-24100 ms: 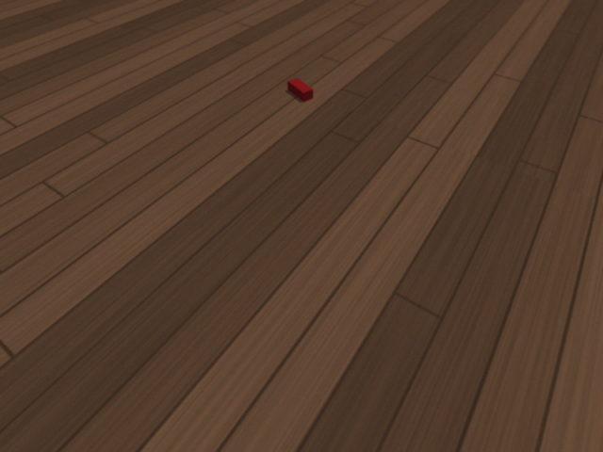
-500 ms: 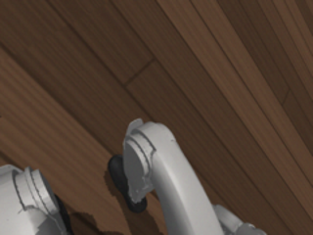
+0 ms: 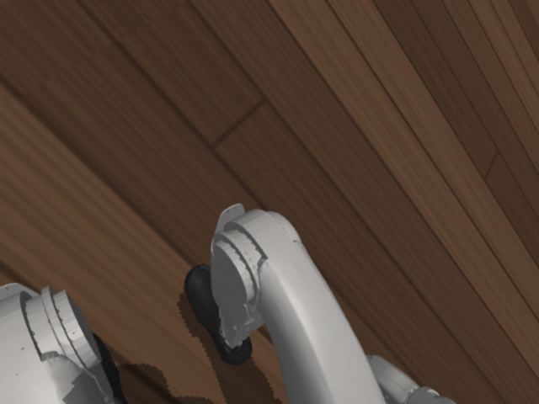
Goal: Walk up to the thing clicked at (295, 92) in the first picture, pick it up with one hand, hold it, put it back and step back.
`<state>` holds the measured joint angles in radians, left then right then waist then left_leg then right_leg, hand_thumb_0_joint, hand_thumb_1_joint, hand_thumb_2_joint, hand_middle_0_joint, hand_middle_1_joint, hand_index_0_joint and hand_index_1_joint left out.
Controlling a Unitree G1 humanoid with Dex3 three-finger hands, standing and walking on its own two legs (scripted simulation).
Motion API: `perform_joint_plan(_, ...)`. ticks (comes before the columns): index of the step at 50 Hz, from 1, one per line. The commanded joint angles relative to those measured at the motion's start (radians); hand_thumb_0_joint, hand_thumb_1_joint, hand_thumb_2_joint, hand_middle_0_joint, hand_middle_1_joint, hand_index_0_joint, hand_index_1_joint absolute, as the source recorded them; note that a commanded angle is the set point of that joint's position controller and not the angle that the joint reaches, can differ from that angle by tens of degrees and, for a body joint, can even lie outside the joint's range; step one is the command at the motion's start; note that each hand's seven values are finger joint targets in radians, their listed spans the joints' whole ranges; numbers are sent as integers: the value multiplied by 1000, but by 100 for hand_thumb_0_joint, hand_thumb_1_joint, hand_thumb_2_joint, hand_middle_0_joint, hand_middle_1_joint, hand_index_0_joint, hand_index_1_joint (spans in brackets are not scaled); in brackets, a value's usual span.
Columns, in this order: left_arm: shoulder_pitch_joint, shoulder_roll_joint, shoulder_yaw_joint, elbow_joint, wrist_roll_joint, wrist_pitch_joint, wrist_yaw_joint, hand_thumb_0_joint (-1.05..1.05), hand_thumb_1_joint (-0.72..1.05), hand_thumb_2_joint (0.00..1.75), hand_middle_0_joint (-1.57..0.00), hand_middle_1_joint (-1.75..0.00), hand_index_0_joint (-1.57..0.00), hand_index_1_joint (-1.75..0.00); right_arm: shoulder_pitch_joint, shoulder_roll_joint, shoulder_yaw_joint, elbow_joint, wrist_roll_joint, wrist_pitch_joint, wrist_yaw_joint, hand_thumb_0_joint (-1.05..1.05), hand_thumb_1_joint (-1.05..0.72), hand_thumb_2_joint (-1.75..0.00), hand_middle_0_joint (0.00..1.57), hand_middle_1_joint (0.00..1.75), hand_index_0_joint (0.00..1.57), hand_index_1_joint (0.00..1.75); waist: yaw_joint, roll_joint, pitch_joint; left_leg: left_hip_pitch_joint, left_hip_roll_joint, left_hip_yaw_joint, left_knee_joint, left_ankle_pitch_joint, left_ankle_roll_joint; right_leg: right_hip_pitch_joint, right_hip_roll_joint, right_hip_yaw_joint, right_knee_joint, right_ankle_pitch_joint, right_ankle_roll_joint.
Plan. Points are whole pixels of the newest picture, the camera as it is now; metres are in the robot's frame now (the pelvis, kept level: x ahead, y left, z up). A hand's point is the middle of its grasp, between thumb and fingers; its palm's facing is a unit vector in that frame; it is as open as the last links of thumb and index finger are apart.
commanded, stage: settle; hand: left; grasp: from above
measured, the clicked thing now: out of the picture +0.46 +0.31 -0.28
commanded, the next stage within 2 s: lift in 0.94 s
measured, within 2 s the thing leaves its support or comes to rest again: leaves its support in 0.32 s
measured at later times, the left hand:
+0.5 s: hand out of the picture +0.45 +0.33 -0.21, palm faces -0.37 -0.14 -0.92, open 10.3 cm
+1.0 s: hand out of the picture +0.44 +0.32 -0.14, palm faces -0.44 -0.11 -0.89, open 10.3 cm
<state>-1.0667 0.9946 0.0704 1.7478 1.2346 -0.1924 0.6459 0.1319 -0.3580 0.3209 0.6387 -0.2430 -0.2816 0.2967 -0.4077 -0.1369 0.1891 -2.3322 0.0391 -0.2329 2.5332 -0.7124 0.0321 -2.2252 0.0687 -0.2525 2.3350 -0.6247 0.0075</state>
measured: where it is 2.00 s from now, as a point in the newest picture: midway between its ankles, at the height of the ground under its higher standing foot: (172, 368)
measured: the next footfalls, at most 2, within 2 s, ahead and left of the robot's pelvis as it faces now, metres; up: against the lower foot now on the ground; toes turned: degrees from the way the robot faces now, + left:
none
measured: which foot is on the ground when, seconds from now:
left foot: down 0.00-1.00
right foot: down 0.00-1.00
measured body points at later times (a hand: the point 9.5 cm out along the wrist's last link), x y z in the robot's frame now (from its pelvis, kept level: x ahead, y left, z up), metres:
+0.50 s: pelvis +0.01 +0.00 +0.00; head +0.26 +0.12 +0.36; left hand +0.46 +0.33 -0.16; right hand +0.06 -0.26 -0.06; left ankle +0.07 +0.12 -0.28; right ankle +0.12 -0.10 -0.28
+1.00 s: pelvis +0.00 -0.01 +0.03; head +0.23 +0.08 +0.40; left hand +0.46 +0.32 -0.09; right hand +0.09 -0.27 -0.08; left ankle +0.07 +0.12 -0.28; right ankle +0.12 -0.10 -0.28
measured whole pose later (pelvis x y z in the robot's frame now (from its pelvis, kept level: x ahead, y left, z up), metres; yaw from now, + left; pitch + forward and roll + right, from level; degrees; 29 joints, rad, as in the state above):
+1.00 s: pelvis +0.00 -0.01 +0.03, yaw +7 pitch +33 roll -8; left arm -0.95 0.71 0.03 1.39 1.18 -0.13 0.35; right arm 0.16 -0.31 0.11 0.70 -0.14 -0.12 0.21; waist -0.27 0.00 -0.03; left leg -2.31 0.02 -0.12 2.39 -0.67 0.02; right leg -2.24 0.03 -0.15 2.29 -0.64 -0.02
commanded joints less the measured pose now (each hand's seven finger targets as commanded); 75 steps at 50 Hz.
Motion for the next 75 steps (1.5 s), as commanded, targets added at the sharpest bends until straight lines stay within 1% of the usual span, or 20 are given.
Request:
perform_joint_plan(1, -198, 194, 24, -80, -17, -3, 24, 0, 47, 87, -85, -88, -87, -86, 192, -324, -100, 15, 10, 3, -19, 0, -92, -91, 20, 30, 20, 30, -26, 503, -618, 436, 20, 36, -288, 159, -22, 374, 50, -31, -202, 191, -31)
perform_joint_plan(4, -217, 170, 2, -82, -10, 5, 11, 0, 47, 87, -88, -82, -89, -82, 192, -316, -97, 10, 10, 1, -14, 0, -92, -91, 20, 30, 20, 30, -51, 498, -601, 437, 20, 36, -274, 165, -19, 353, 45, -32, -192, 199, -28)
perform_joint_plan(8, -220, 219, 51, -154, -25, 16, 6, 0, 49, 85, -91, -78, -91, -78, 198, -321, -115, 23, 16, 8, -19, 0, -92, -91, 20, 30, 20, 30, -9, 557, -685, 489, 20, 42, -287, 207, -26, 385, 45, -21, -198, 231, -32)
perform_joint_plan(11, -237, 191, 51, -184, -18, 20, -1, 0, 52, 82, -92, -77, -93, -77, 206, -318, -124, 29, 11, 7, -9, 0, -92, -91, 20, 30, 20, 30, -18, 581, -694, 506, 20, 42, -273, 236, -31, 355, 39, -29, -181, 250, -36)
perform_joint_plan(14, -226, 238, 108, -305, -9, 23, -2, 0, 55, 83, -95, -76, -95, -75, 223, -313, -154, 42, 20, 20, -10, 0, -91, -91, 20, 30, 20, 30, 32, 681, -805, 591, 16, 56, -290, 308, -42, 379, 39, -19, -169, 293, -44)
perform_joint_plan(18, -223, 161, 81, -369, -9, 26, -22, 0, 59, 80, -97, -72, -98, -72, 216, -300, -187, 47, 30, 28, -1, 0, -91, -91, 20, 30, 20, 30, 22, 692, -803, 574, 10, 78, -277, 312, -41, 351, 34, -14, -168, 302, -50)
perform_joint_plan(21, -239, 175, 105, -447, -13, 31, -41, 0, 66, 85, -104, -71, -103, -72, 234, -292, -223, 65, 44, 37, -3, 0, -91, -91, 20, 30, 20, 30, 44, 692, -835, 573, 7, 90, -295, 262, -34, 333, 30, 6, -184, 262, -49)
perform_joint_plan(23, -228, 83, 60, -508, -31, 38, -58, 0, 71, 89, -107, -73, -107, -74, 213, -273, -238, 44, 62, 43, -6, 0, -91, -90, 20, 30, 20, 30, 70, 688, -906, 591, 4, 95, -308, 282, -33, 333, 29, 9, -192, 277, -51)
perform_joint_plan(25, -222, -59, -39, -420, -40, 47, -84, 0, 72, 90, -108, -75, -108, -76, 208, -249, -232, 56, 66, 43, -5, 0, -91, -91, 20, 30, 20, 30, 35, 596, -802, 495, -1, 104, -312, 190, -16, 299, 33, 19, -224, 211, -48)
perform_joint_plan(26, -210, -40, -40, -381, -40, 56, -92, 0, 71, 86, -106, -75, -106, -75, 229, -253, -236, 82, 71, 51, -9, 0, -91, -91, 20, 30, 20, 30, 32, 543, -755, 444, -5, 107, -323, 146, -6, 287, 35, 25, -247, 171, -44)
perform_joint_plan(27, -198, 50, 12, -428, -34, 62, -97, 0, 71, 84, -105, -74, -106, -74, 229, -273, -253, 52, 75, 54, -18, 0, -91, -90, 20, 30, 20, 30, 55, 526, -780, 444, -8, 111, -327, 153, -4, 305, 33, 35, -252, 168, -45)
perform_joint_plan(29, -201, 83, 46, -461, -47, 73, -122, 0, 71, 85, -107, -73, -107, -73, 247, -263, -265, 63, 80, 67, -25, 0, -91, -90, 20, 30, 20, 30, 97, 531, -876, 476, -9, 119, -325, 189, -3, 345, 28, 49, -245, 190, -44)
perform_joint_plan(31, -220, -65, -34, -458, -64, 80, -151, 0, 71, 90, -108, -74, -108, -75, 240, -239, -265, 71, 89, 72, -25, 0, -91, -91, 20, 30, 20, 30, 77, 521, -869, 516, -11, 108, -349, 201, -10, 305, 20, 36, -238, 203, -47)
perform_joint_plan(33, -226, -29, -25, -449, -61, 86, -166, 0, 67, 87, -105, -74, -104, -75, 248, -246, -266, 73, 97, 77, -34, 0, -91, -91, 20, 30, 20, 30, 75, 485, -822, 497, -15, 98, -363, 178, -6, 268, 16, 37, -238, 179, -47)
perform_joint_plan(35, -245, 4, -2, -487, -62, 84, -175, 0, 67, 89, -108, -70, -106, -73, 236, -242, -276, 56, 108, 90, -48, 0, -91, -91, 20, 30, 20, 30, 108, 508, -889, 517, -16, 111, -370, 190, -9, 299, 14, 49, -237, 190, -50)
perform_joint_plan(38, -233, -50, -31, -464, -56, 84, -200, 0, 68, 90, -109, -71, -107, -73, 237, -212, -273, 66, 110, 107, -57, 0, -92, -91, 20, 30, 20, 30, 101, 470, -884, 475, -27, 144, -359, 211, -2, 348, 17, 72, -256, 201, -49)
perform_joint_plan(41, -251, 9, 3, -515, -59, 80, -215, 0, 65, 89, -106, -70, -104, -72, 236, -210, -281, 55, 112, 122, -74, 0, -91, -91, 20, 30, 20, 30, 127, 483, -934, 500, -32, 164, -361, 233, 0, 380, 11, 90, -273, 217, -47)
perform_joint_plan(47, -286, 9, 8, -560, -65, 66, -240, 0, 68, 93, -108, -70, -106, -73, 248, -193, -292, 46, 111, 152, -100, 0, -91, -90, 20, 30, 20, 30, 119, 452, -974, 491, -37, 177, -366, 215, 6, 434, 6, 116, -306, 186, -45)
perform_joint_plan(55, -255, 8, 4, -593, -58, 64, -269, 0, 60, 85, -102, -73, -101, -74, 251, -185, -315, 50, 135, 185, -138, 0, -93, -91, 20, 30, 20, 30, 162, 504, -1012, 579, -39, 174, -444, 187, -4, 394, 1, 107, -310, 154, -61)
perform_joint_plan(75, -25, -117, -41, -971, -178, 97, -439, 0, 68, 93, -105, -73, -104, -74, 263, -148, -399, -15, 212, 264, -220, 0, -91, -91, 20, 30, 20, 30, 246, 399, -1067, 833, -42, 159, -709, 197, 2, 523, -23, 157, -522, 161, -50)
